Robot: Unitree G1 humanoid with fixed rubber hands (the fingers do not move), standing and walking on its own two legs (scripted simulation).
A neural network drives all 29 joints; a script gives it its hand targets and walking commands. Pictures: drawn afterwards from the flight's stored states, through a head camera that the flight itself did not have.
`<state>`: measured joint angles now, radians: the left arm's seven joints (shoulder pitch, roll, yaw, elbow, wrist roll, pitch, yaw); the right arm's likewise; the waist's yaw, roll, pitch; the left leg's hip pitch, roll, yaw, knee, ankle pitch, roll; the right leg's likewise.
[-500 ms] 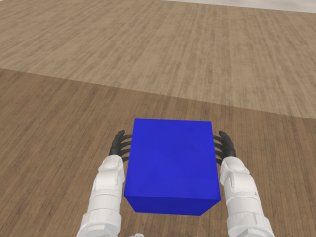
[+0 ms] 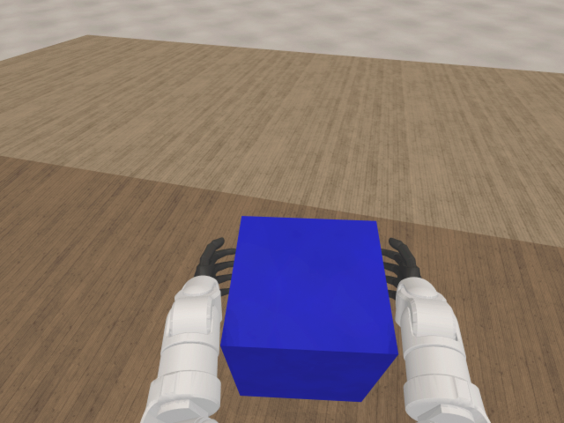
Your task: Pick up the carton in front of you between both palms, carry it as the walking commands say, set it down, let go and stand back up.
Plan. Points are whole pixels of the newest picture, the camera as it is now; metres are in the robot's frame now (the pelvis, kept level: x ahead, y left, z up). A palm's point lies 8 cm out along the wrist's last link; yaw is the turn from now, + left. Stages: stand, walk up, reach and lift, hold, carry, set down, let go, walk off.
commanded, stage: reach and lift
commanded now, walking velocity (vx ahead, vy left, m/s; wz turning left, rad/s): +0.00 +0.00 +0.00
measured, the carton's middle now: (304, 313) +0.30 +0.00 -0.05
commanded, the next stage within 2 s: hold in 0.70 s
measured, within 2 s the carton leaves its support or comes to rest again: neither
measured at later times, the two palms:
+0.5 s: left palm (206, 277) +0.31 +0.15 +0.04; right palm (407, 278) +0.31 -0.15 +0.04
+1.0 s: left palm (203, 279) +0.29 +0.15 +0.05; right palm (414, 281) +0.30 -0.15 +0.06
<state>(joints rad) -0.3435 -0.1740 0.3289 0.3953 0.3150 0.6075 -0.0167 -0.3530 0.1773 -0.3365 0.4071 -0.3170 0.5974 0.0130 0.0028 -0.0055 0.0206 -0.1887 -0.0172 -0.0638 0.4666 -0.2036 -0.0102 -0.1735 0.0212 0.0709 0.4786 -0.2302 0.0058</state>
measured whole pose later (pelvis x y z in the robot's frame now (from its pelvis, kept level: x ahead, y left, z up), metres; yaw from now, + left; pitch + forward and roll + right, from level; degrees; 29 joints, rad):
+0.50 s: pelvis +0.02 +0.00 +0.01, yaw +0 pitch -5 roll +0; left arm -0.27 -0.15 0.23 0.29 0.28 0.67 0.00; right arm -0.28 0.16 -0.25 0.31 -0.29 0.66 0.01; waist 0.00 -0.01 0.02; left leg -0.10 -0.02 -0.06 0.37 -0.19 -0.01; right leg -0.08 0.02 0.07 0.38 -0.21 0.01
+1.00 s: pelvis +0.01 +0.00 +0.01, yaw +0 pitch -8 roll +0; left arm -0.25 -0.15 0.21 0.21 0.27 0.77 -0.01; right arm -0.26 0.15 -0.22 0.22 -0.27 0.76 0.01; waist 0.00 0.00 0.03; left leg -0.05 -0.01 -0.07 0.36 -0.17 -0.01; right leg -0.03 0.02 0.07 0.36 -0.20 0.00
